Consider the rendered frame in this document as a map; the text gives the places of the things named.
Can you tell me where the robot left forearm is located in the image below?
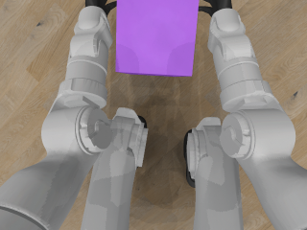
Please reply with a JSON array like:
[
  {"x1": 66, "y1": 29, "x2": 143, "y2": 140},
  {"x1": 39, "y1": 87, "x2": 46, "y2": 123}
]
[{"x1": 47, "y1": 6, "x2": 113, "y2": 116}]

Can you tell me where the right robot hand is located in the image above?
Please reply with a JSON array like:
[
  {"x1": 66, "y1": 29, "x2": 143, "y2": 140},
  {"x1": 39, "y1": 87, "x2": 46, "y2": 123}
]
[{"x1": 198, "y1": 0, "x2": 232, "y2": 17}]

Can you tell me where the robot right forearm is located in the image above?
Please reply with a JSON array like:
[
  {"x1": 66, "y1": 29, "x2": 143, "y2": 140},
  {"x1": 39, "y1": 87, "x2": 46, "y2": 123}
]
[{"x1": 207, "y1": 8, "x2": 295, "y2": 128}]

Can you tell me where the robot right foot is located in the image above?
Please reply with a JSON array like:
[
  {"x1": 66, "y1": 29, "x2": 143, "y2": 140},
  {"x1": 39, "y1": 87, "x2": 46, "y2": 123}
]
[{"x1": 183, "y1": 129, "x2": 196, "y2": 188}]

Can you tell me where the right robot upper arm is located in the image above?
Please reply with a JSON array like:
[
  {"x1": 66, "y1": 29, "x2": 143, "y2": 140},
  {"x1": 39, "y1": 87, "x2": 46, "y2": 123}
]
[{"x1": 219, "y1": 108, "x2": 307, "y2": 230}]

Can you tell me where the right robot shin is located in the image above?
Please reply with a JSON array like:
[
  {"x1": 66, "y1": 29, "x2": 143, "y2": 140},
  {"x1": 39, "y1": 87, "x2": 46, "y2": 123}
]
[{"x1": 190, "y1": 117, "x2": 221, "y2": 179}]

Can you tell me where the left robot upper arm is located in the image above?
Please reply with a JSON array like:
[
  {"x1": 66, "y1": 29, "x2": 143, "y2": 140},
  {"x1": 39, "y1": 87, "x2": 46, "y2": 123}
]
[{"x1": 0, "y1": 104, "x2": 113, "y2": 230}]

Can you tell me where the carton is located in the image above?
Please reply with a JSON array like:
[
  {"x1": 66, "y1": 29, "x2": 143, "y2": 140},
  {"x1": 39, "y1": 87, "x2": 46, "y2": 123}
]
[{"x1": 115, "y1": 0, "x2": 200, "y2": 77}]

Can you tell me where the left robot hand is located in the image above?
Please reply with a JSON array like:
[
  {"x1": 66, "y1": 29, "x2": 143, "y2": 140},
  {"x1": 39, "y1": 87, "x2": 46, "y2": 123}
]
[{"x1": 85, "y1": 0, "x2": 117, "y2": 17}]

